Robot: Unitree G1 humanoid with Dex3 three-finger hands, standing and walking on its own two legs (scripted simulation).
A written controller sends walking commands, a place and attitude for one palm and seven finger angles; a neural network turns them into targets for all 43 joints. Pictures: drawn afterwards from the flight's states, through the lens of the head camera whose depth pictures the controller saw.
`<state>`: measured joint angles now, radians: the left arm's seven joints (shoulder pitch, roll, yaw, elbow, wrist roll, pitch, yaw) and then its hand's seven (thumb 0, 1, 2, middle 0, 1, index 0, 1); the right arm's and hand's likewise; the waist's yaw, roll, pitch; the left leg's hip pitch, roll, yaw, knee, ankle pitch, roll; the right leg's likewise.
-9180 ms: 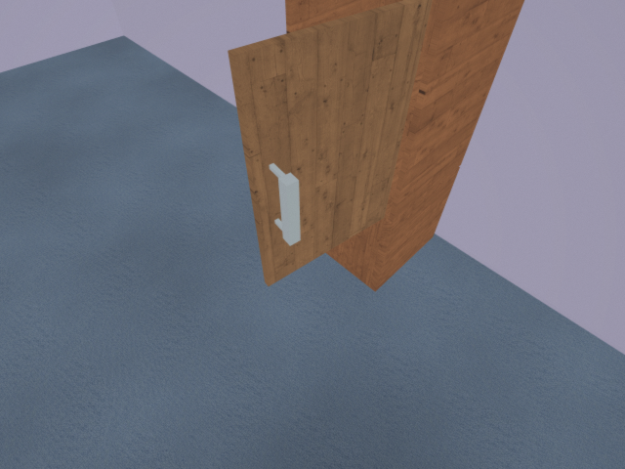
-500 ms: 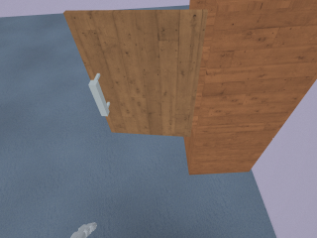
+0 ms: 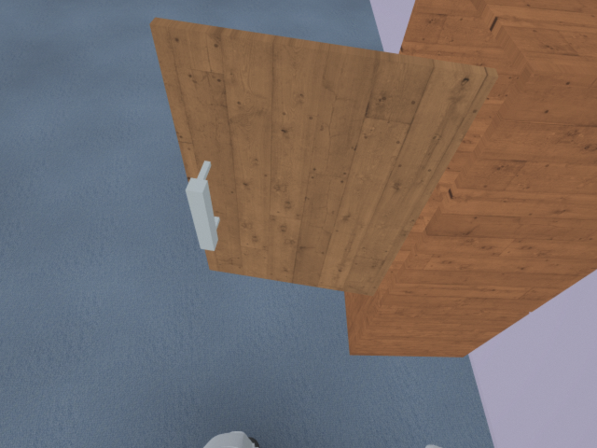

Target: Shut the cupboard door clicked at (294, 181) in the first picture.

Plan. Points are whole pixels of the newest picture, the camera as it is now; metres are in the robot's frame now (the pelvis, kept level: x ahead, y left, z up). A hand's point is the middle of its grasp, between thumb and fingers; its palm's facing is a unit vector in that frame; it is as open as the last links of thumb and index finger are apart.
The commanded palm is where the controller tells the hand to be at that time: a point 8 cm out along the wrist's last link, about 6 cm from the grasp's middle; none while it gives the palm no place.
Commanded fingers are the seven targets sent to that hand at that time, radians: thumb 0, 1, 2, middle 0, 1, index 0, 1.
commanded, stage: come to a stop and stand still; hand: left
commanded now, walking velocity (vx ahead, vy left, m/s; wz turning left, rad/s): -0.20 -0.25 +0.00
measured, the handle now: (207, 207) +0.48 +0.21 -0.04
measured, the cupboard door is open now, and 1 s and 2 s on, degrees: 82 82 82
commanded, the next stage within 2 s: look again from close up in 0.96 s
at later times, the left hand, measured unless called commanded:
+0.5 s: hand out of the picture -0.03 +0.12 -0.16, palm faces +0.02 -0.98 -0.20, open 7.4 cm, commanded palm none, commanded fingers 0.00 0.90 0.90 -0.20 -0.30 -0.20 -0.30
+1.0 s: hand out of the picture -0.01 +0.14 -0.17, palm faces +0.03 -0.98 -0.19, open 7.4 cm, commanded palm none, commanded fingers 0.00 0.90 0.90 -0.20 -0.30 -0.20 -0.30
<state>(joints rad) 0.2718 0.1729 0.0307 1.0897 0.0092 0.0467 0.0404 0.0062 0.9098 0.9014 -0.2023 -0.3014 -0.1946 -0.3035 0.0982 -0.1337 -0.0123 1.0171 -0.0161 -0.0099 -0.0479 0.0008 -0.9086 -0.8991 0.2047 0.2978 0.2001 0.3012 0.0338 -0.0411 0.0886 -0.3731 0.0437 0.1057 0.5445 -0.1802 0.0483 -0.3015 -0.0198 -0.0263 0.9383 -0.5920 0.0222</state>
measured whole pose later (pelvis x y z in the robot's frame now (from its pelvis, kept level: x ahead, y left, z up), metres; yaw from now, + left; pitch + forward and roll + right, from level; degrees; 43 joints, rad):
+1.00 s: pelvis -0.03 -0.04 +0.01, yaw -1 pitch +0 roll +0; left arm 0.23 0.17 0.01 1.12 0.01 0.01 0.03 0.01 0.91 0.90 -0.20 -0.30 -0.19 -0.30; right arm 0.22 -0.16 -0.02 1.11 -0.01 -0.01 -0.04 0.01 -0.93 -0.90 0.21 0.30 0.20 0.30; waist 0.01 -0.02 0.03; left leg -0.16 -0.02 0.07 0.43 -0.27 0.03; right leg -0.12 -0.07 -0.04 0.43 -0.31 0.05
